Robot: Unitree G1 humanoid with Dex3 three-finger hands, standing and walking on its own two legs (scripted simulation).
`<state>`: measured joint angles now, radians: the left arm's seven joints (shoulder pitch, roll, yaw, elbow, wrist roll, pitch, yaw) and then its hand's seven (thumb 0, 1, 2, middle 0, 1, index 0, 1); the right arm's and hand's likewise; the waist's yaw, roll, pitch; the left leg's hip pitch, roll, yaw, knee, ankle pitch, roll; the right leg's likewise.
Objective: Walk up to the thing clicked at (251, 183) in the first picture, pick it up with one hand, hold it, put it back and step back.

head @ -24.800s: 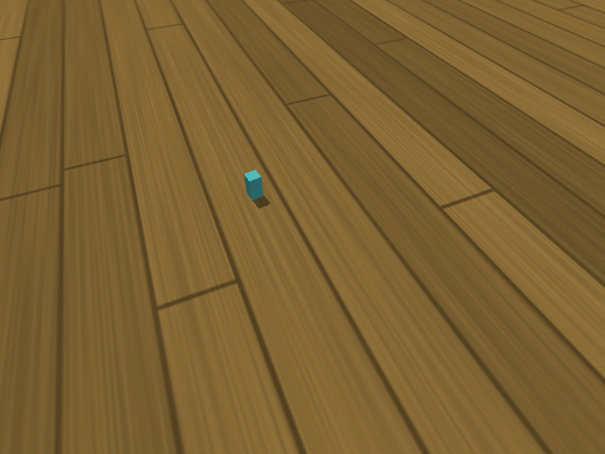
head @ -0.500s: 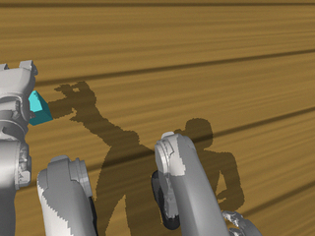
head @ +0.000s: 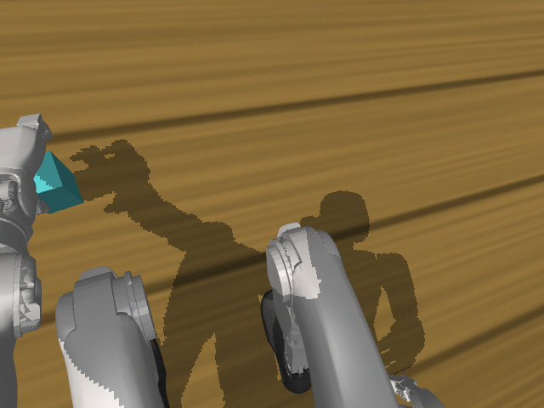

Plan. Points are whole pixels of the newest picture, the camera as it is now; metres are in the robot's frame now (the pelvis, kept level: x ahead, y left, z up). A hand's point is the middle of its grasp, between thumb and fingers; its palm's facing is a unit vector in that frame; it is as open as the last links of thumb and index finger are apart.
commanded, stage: close in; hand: left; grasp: from above
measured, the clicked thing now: (49, 184) +0.49 +0.27 -0.26
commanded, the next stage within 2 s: rest palm in 0.10 s
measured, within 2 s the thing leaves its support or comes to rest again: neither
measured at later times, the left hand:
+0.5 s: hand (42, 185) +0.47 +0.26 -0.20, palm faces -0.46 -0.12 -0.88, open 12.4 cm
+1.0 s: hand (42, 185) +0.48 +0.27 -0.22, palm faces -0.42 -0.14 -0.90, open 12.1 cm
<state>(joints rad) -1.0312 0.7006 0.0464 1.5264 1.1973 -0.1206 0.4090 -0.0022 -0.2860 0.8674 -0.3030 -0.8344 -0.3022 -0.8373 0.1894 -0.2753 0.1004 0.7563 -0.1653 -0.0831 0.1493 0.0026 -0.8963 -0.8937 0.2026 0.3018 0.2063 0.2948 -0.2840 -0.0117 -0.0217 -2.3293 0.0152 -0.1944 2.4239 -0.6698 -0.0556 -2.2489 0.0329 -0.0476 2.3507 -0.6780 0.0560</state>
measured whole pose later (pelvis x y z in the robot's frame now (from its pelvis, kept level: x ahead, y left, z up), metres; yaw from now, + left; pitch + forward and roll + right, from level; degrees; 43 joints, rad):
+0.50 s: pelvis +0.00 +0.00 -0.01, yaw -1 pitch +31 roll -8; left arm -1.06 0.75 0.08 1.64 1.21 -0.12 0.48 0.00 -0.24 0.82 -0.34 -0.76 -0.33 -0.77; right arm 0.16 -0.29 0.14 0.75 -0.20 -0.13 0.19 0.00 -0.89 -0.90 0.20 0.30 0.20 0.29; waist -0.32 -0.03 0.04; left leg -2.35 0.02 -0.22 2.47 -0.68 -0.06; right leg -2.27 0.05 -0.06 2.38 -0.67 0.06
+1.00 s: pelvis +0.00 +0.01 -0.02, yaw -4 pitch +30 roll -11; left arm -1.06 0.80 0.12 1.69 1.21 -0.11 0.57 0.00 -0.19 0.76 -0.38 -0.69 -0.37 -0.70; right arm 0.15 -0.30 0.17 0.74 -0.24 -0.19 0.25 0.00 -0.89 -0.90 0.20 0.30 0.20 0.29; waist -0.35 -0.05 0.06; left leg -2.36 0.02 -0.24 2.52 -0.71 -0.04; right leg -2.26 0.06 -0.08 2.40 -0.69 0.08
